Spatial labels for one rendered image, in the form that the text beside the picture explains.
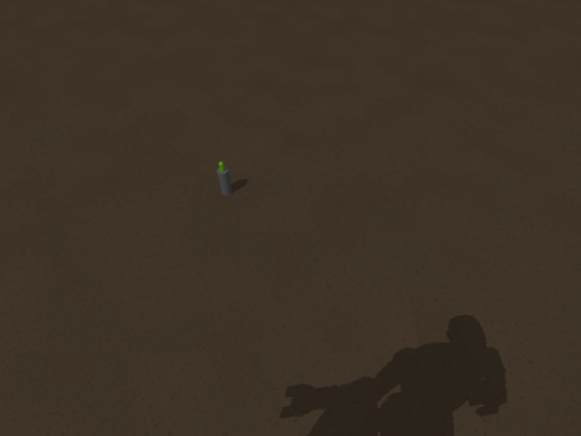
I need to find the bottle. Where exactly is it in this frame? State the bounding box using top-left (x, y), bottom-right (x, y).
top-left (217, 162), bottom-right (232, 195)

